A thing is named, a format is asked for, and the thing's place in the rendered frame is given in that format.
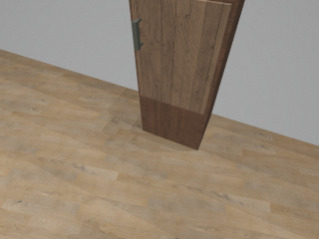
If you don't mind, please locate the handle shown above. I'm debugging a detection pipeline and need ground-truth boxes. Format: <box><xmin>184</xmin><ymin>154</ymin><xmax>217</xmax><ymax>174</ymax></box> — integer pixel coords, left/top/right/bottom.
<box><xmin>131</xmin><ymin>18</ymin><xmax>143</xmax><ymax>51</ymax></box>

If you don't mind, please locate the cupboard door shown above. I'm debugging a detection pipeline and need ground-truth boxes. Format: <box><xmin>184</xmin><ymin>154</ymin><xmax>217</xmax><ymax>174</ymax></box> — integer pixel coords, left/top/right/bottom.
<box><xmin>131</xmin><ymin>0</ymin><xmax>232</xmax><ymax>115</ymax></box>

